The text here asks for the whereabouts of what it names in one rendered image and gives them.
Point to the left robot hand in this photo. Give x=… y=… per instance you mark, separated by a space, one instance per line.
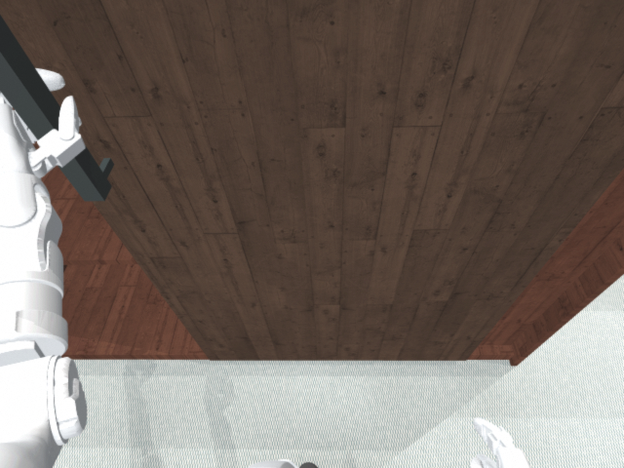
x=57 y=147

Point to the robot left upper arm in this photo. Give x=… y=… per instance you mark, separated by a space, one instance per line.
x=42 y=405

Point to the handle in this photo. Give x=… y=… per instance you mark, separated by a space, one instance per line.
x=27 y=93

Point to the robot left forearm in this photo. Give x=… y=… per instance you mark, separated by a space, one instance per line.
x=31 y=272

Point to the wardrobe door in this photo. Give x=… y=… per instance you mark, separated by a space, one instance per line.
x=596 y=231
x=340 y=180

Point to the right robot hand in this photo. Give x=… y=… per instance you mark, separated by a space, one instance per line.
x=501 y=444

